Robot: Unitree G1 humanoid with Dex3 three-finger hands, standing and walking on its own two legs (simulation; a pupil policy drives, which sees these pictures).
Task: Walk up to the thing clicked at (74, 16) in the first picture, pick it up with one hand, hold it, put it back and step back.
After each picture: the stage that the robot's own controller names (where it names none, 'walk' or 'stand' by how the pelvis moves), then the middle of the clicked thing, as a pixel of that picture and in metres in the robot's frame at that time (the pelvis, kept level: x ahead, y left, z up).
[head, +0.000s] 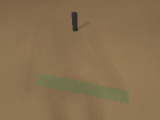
stand; (74, 22) +1.68 +0.16 -0.66
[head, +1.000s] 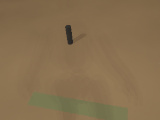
walk; (69, 35) +1.53 +0.30 -0.64
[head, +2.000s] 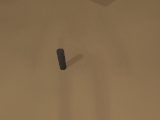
walk; (61, 59) +1.02 +0.31 -0.65
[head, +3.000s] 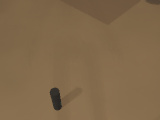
walk; (56, 99) +0.59 +0.23 -0.63
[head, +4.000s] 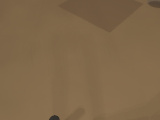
stand; out of the picture +0.39 +0.21 -0.63
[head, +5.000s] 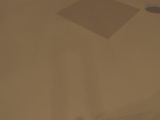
stand; out of the picture +0.35 +0.22 -0.66
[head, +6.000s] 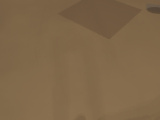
stand; out of the picture +0.37 +0.21 -0.66
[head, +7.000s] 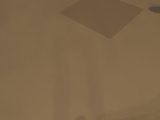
stand; out of the picture +0.35 +0.21 -0.66
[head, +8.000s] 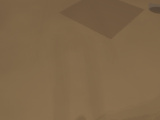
stand; out of the picture +0.35 +0.21 -0.66
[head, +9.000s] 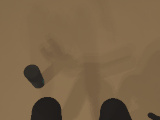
go down; (35, 78) +0.41 +0.22 -0.39
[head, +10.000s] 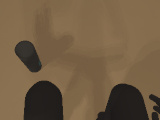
go down; (30, 59) +0.44 +0.25 -0.27
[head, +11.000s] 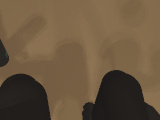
close in; out of the picture +0.41 +0.28 -0.18
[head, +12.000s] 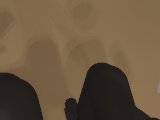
close; out of the picture +0.41 +0.30 -0.15
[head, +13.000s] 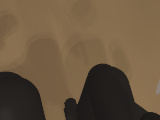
lift; out of the picture +0.39 +0.30 -0.16
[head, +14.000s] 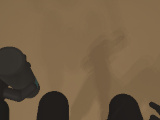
lift; (21, 78) +0.32 +0.22 -0.01
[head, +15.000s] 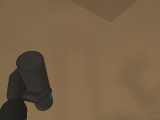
hold; (38, 85) +0.33 +0.17 +0.03
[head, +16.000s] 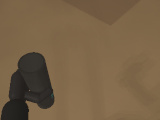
hold; (40, 85) +0.33 +0.17 +0.03
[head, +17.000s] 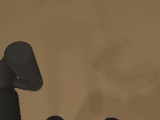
crouch; (28, 71) +0.38 +0.20 -0.02
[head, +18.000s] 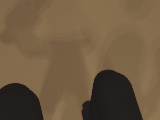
lower; out of the picture +0.48 +0.30 -0.08
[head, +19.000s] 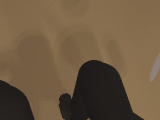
lower; out of the picture +0.44 +0.32 -0.16
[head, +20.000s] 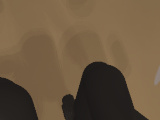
lower; out of the picture +0.43 +0.32 -0.16
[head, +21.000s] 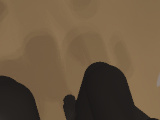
lower; out of the picture +0.42 +0.32 -0.16
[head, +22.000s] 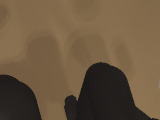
lower; out of the picture +0.41 +0.31 -0.16
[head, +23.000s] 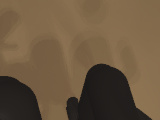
open; out of the picture +0.41 +0.29 -0.16
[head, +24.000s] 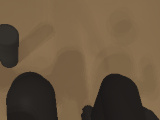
stand; (8, 50) +0.42 +0.27 -0.19
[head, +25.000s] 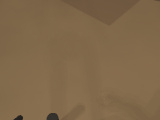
stand; out of the picture +0.38 +0.18 -0.57
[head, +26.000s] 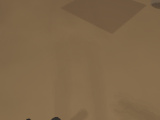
stand; out of the picture +0.39 +0.19 -0.60
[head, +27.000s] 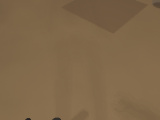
stand; out of the picture +0.39 +0.19 -0.60
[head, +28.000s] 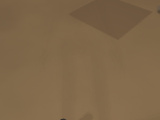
stand; out of the picture +0.41 +0.18 -0.65
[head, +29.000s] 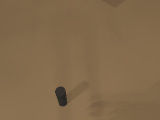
walk; (61, 97) +0.48 +0.16 -0.64
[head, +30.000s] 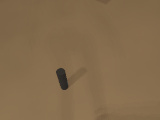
walk; (62, 79) +0.69 +0.23 -0.63
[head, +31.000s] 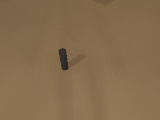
stand; (63, 60) +0.99 +0.24 -0.63
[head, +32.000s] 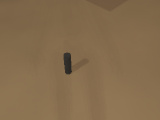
stand; (67, 64) +0.99 +0.19 -0.65
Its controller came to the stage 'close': yes
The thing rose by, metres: 0.67
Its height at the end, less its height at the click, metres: +0.00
